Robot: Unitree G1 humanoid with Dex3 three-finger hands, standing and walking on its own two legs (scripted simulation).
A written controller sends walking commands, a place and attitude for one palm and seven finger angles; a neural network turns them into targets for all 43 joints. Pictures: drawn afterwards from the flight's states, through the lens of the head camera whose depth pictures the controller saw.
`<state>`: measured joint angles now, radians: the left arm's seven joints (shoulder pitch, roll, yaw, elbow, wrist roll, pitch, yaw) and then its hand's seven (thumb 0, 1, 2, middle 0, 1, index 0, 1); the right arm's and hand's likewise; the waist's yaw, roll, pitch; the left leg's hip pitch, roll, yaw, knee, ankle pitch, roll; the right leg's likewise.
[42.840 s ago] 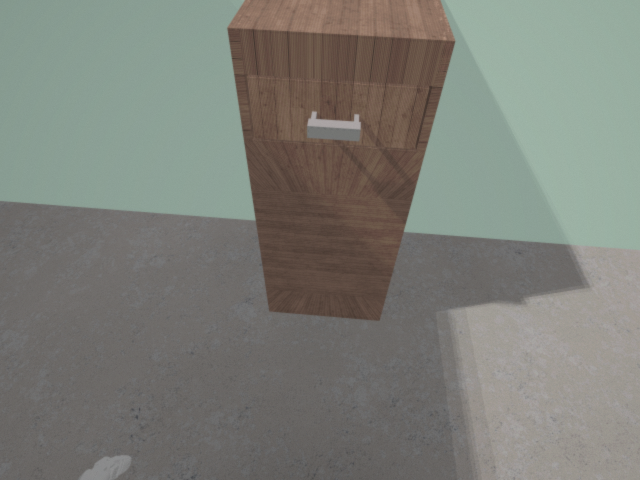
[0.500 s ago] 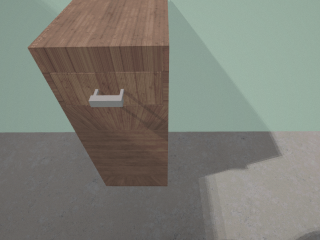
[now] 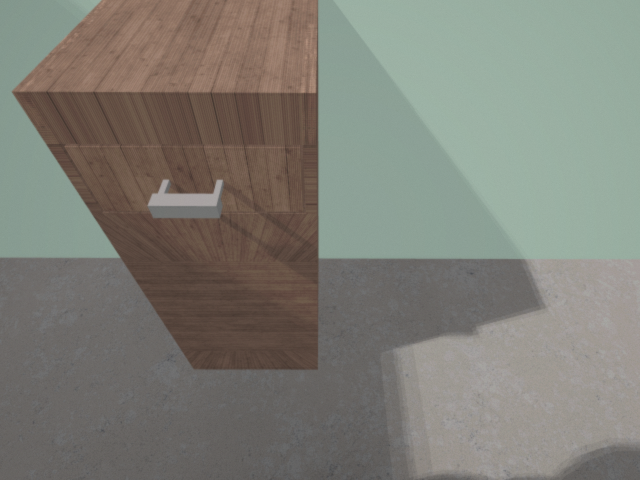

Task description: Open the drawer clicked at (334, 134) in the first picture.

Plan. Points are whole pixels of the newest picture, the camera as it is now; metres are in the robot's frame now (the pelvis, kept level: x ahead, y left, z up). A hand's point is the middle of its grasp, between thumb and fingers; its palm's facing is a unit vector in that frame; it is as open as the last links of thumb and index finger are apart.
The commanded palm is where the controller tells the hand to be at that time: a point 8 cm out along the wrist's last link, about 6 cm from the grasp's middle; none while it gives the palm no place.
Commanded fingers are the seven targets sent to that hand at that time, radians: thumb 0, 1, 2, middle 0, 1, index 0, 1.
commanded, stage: look again from close up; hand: left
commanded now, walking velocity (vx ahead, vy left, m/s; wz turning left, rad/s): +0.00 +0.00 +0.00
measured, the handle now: (189, 195) +0.51 +0.24 +0.04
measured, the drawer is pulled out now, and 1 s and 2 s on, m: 0.00 0.00 0.00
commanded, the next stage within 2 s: raise the hand with hooked fingers in 0.30 s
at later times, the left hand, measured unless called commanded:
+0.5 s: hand out of the picture +0.10 +0.17 -0.12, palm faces -0.02 -0.91 -0.41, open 7.4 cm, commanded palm +0.11 +0.21 -0.05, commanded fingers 0.00 0.76 0.84 -0.21 -0.39 -0.21 -0.39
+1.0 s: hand (146, 430) +0.17 +0.21 -0.01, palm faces +0.17 -0.06 -0.98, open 9.6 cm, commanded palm +0.16 +0.22 +0.05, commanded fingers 0.00 0.18 0.59 -0.25 -0.76 -0.25 -0.76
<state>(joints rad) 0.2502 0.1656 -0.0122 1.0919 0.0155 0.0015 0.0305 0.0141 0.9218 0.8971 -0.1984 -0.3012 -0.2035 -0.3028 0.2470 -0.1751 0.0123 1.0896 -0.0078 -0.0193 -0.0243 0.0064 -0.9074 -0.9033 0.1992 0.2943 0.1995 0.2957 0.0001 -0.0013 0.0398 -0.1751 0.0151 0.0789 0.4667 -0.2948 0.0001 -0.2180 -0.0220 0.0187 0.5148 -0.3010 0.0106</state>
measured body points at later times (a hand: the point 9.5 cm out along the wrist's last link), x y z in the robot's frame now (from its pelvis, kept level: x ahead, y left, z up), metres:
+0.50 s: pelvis +0.01 -0.02 +0.00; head +0.04 -0.04 +0.45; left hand +0.10 +0.22 -0.10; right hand +0.07 -0.26 -0.15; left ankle -0.03 +0.12 -0.74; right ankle -0.02 -0.13 -0.74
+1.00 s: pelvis -0.04 -0.03 -0.05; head +0.00 -0.05 +0.40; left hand +0.16 +0.21 +0.05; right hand +0.23 -0.22 -0.12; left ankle -0.03 +0.12 -0.74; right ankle -0.02 -0.13 -0.74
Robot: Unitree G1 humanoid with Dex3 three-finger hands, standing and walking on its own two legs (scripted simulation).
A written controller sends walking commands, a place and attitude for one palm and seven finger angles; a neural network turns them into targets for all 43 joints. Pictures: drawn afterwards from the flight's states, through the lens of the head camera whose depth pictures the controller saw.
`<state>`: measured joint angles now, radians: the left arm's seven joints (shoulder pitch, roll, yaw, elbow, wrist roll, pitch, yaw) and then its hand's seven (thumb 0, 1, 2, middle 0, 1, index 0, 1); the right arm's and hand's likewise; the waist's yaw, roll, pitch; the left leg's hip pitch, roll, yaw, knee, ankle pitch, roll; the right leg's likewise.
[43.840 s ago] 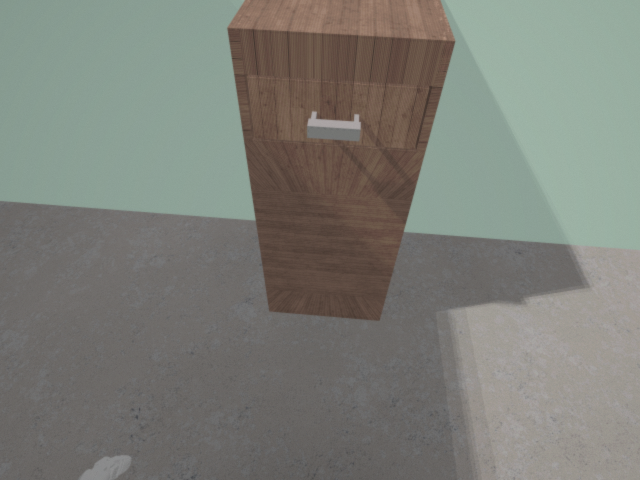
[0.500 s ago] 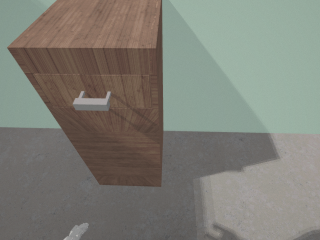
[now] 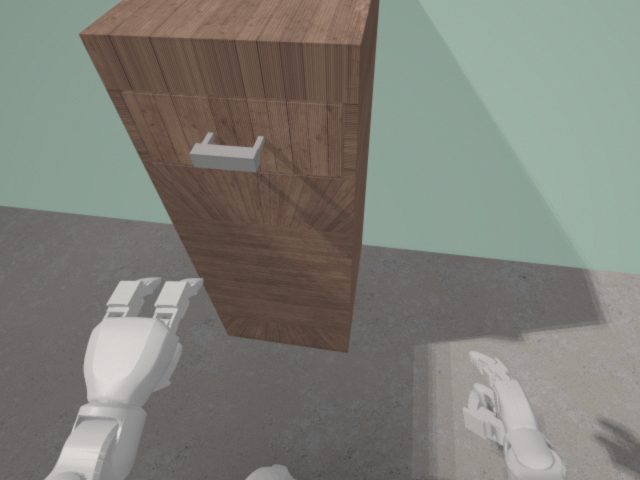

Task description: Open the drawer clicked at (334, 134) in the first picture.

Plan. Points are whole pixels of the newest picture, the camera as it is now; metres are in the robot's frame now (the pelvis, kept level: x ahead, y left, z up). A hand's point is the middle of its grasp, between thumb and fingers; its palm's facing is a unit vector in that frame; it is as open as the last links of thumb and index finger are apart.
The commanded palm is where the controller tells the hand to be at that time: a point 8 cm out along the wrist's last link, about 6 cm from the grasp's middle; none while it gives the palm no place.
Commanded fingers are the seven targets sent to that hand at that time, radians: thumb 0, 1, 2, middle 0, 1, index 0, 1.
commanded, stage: raise the hand with hooked fingers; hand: left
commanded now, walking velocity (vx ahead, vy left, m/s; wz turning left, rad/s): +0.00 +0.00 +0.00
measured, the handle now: (230, 148) +0.56 +0.24 +0.09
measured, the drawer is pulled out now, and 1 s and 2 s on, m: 0.00 0.00 0.00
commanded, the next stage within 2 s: move the hooked fingers above the handle in 1.30 s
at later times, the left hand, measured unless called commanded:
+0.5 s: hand (122, 263) +0.29 +0.27 +0.13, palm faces +0.18 -0.08 -0.98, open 12.5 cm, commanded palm +0.26 +0.26 +0.19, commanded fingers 0.00 -0.41 0.34 -0.29 -1.14 -0.29 -1.14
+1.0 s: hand (106, 179) +0.34 +0.28 +0.21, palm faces +0.10 -0.04 -0.99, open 13.8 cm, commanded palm +0.30 +0.27 +0.26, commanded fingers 0.00 -0.50 0.30 -0.30 -1.20 -0.30 -1.20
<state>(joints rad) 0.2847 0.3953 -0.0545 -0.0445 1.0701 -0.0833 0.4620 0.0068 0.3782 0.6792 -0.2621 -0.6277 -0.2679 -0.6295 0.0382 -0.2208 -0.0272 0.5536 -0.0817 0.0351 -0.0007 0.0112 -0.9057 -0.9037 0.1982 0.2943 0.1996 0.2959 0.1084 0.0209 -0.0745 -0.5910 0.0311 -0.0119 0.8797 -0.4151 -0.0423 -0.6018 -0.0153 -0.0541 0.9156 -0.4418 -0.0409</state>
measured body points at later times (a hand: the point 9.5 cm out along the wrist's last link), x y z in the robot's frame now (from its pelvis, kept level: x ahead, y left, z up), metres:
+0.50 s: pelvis +0.01 +0.04 +0.04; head +0.03 +0.00 +0.49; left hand +0.28 +0.27 +0.18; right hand +0.20 -0.20 -0.07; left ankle +0.02 +0.15 -0.69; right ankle +0.01 -0.09 -0.69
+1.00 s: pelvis +0.02 +0.03 +0.05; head +0.03 -0.01 +0.50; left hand +0.33 +0.28 +0.27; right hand +0.23 -0.18 -0.06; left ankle +0.02 +0.15 -0.69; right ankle +0.01 -0.09 -0.69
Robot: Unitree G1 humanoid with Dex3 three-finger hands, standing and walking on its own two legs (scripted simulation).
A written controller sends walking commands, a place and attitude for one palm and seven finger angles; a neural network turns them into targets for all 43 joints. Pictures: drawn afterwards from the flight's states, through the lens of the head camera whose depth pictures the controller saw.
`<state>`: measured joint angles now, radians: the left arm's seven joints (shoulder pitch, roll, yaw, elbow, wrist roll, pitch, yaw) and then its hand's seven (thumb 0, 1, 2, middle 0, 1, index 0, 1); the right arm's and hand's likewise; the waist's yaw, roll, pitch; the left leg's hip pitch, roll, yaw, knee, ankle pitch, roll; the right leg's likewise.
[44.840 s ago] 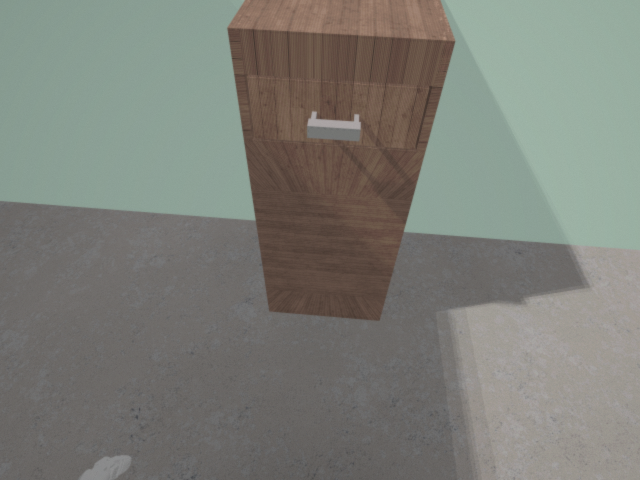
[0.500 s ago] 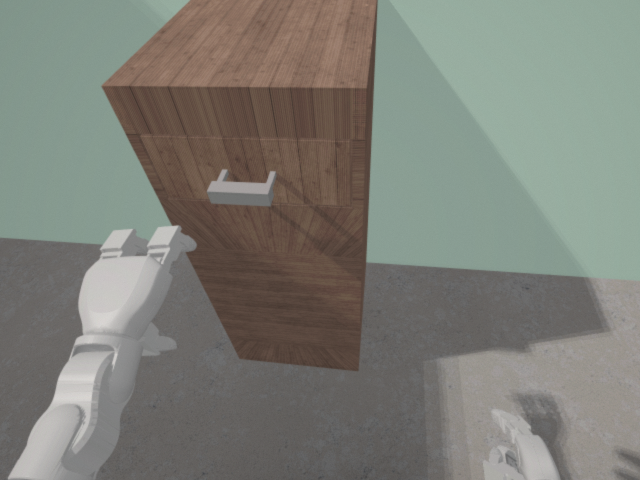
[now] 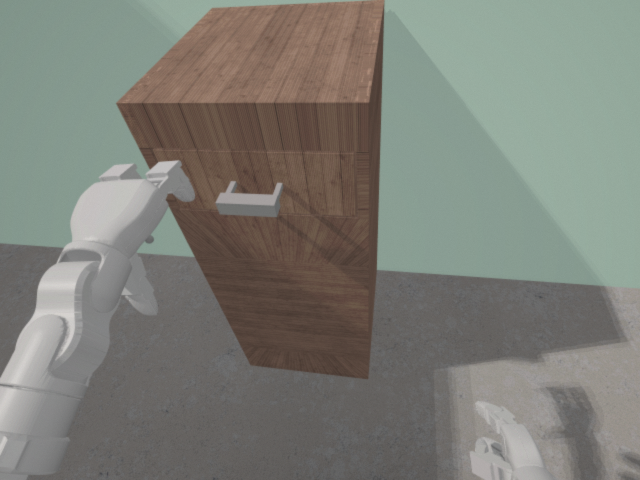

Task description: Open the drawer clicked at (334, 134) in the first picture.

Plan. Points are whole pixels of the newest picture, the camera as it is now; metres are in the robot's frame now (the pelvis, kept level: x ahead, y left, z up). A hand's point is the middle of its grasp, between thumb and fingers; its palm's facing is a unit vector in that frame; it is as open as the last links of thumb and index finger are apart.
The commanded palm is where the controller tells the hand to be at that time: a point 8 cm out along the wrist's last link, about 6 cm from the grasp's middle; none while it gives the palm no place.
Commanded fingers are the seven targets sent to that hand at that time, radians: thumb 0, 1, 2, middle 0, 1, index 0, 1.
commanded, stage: raise the hand with hooked fingers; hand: left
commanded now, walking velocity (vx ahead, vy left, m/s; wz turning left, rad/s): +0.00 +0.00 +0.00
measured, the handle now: (252, 195) +0.54 +0.21 +0.04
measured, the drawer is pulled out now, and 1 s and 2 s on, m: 0.00 0.00 0.00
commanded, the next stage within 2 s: move the hooked fingers above the handle in 0.30 s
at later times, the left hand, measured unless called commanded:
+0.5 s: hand (165, 259) +0.31 +0.23 +0.14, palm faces +0.05 -0.06 -1.00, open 13.8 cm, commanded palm +0.29 +0.23 +0.20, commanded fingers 0.00 -0.50 0.30 -0.30 -1.20 -0.30 -1.20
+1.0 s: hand (207, 234) +0.38 +0.21 +0.11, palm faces -0.01 -0.05 -1.00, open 13.8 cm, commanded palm +0.35 +0.22 +0.19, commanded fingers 0.00 -0.50 0.30 -0.30 -1.20 -0.30 -1.20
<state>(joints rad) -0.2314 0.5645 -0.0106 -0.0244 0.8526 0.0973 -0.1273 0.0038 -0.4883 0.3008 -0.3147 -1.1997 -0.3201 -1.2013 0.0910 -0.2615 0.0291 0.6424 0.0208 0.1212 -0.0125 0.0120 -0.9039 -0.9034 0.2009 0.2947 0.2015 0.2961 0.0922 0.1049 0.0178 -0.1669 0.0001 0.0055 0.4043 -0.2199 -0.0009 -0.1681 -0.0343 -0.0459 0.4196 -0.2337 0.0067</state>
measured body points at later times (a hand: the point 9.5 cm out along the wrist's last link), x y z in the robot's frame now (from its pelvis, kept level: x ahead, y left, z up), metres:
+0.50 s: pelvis -0.01 -0.01 +0.00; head +0.00 -0.05 +0.45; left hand +0.30 +0.23 +0.19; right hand +0.20 -0.22 -0.11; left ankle +0.00 +0.12 -0.74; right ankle -0.01 -0.12 -0.74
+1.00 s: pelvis +0.00 +0.00 +0.00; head +0.03 -0.04 +0.45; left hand +0.37 +0.21 +0.17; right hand +0.15 -0.24 -0.13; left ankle +0.00 +0.12 -0.74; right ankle -0.01 -0.12 -0.74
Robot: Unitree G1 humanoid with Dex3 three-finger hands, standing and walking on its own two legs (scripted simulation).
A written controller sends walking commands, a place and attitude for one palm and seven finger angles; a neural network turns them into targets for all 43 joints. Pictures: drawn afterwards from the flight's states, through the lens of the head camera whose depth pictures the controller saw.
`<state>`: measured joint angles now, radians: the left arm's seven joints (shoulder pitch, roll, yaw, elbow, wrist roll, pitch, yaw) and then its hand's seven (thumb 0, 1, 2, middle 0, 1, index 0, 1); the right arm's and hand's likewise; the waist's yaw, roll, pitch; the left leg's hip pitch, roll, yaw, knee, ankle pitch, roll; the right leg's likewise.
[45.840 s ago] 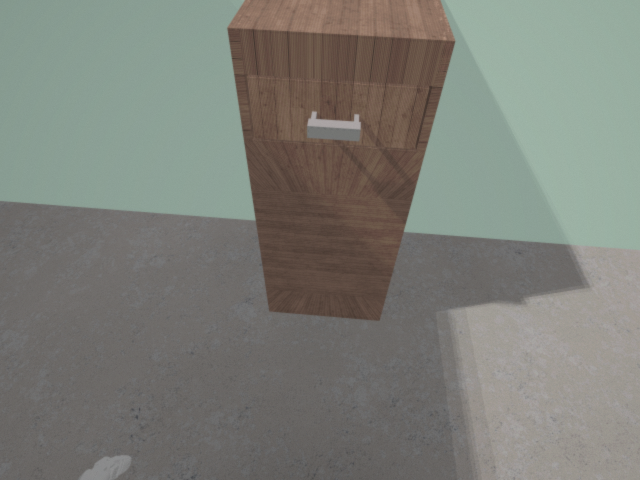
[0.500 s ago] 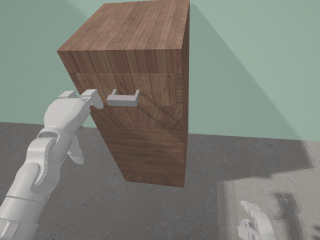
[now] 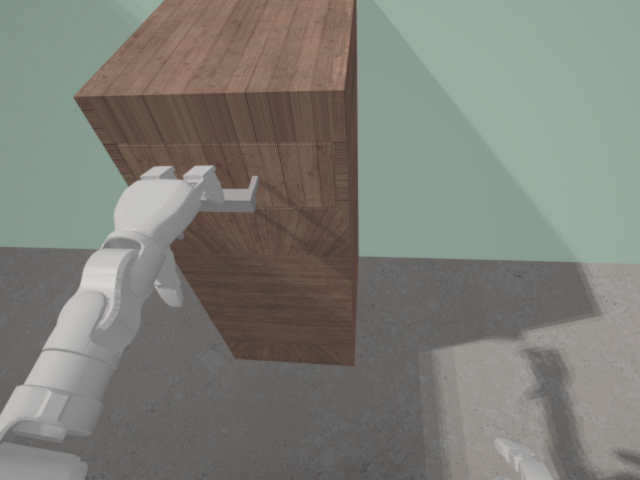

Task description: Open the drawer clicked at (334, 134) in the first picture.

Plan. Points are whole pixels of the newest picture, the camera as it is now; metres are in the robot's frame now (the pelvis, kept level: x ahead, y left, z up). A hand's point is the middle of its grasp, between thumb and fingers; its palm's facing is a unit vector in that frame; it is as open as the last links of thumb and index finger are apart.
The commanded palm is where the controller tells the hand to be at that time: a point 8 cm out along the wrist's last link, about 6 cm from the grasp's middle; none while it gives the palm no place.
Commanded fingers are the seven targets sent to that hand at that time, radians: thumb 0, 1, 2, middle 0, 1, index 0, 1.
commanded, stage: move the hooked fingers above the handle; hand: left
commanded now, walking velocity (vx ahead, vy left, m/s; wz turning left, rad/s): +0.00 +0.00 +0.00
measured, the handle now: (226, 190) +0.53 +0.22 +0.04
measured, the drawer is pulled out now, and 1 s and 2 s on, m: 0.00 0.00 0.00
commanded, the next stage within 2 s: none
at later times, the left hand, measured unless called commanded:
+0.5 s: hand (202, 210) +0.43 +0.21 +0.10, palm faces -0.03 -0.05 -1.00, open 13.8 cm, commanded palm +0.41 +0.23 +0.17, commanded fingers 0.00 -0.50 0.30 -0.30 -1.20 -0.30 -1.20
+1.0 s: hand (207, 187) +0.48 +0.22 +0.10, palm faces +0.00 -0.03 -1.00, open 13.8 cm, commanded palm +0.46 +0.23 +0.16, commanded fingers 0.00 -0.50 0.30 -0.30 -1.20 -0.30 -1.20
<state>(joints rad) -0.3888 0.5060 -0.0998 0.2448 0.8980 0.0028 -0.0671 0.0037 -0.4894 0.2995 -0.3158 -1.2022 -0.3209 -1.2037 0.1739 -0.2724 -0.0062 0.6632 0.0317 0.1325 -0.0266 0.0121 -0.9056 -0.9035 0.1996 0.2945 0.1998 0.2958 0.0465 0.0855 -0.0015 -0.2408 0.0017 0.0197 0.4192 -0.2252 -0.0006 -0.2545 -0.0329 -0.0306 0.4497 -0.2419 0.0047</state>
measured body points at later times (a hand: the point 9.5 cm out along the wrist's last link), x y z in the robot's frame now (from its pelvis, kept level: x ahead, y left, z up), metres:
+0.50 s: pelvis +0.02 -0.01 -0.01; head +0.05 -0.04 +0.44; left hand +0.42 +0.21 +0.16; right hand +0.16 -0.26 -0.14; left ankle -0.01 +0.12 -0.74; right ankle -0.01 -0.12 -0.74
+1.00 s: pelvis +0.01 +0.00 -0.01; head +0.07 -0.02 +0.43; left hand +0.47 +0.22 +0.15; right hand +0.08 -0.27 -0.15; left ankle -0.01 +0.12 -0.74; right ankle -0.01 -0.12 -0.74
